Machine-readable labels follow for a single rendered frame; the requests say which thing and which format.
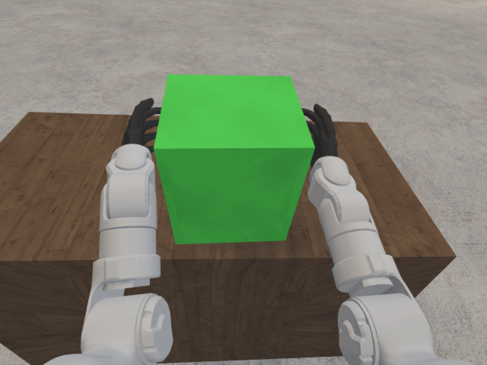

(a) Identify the robot right hand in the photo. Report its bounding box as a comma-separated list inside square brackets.
[302, 103, 338, 169]

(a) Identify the right robot upper arm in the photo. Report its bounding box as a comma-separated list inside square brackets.
[338, 294, 474, 365]

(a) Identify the left robot upper arm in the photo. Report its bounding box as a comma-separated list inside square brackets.
[44, 293, 173, 365]

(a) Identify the robot left hand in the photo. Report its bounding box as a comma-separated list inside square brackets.
[121, 98, 161, 153]

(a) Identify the robot left forearm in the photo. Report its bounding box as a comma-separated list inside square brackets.
[81, 144, 161, 353]

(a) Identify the robot right forearm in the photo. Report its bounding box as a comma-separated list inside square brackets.
[307, 156, 433, 346]

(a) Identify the carton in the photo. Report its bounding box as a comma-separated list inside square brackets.
[154, 75, 315, 244]

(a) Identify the pedestal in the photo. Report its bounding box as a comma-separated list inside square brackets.
[0, 112, 457, 365]

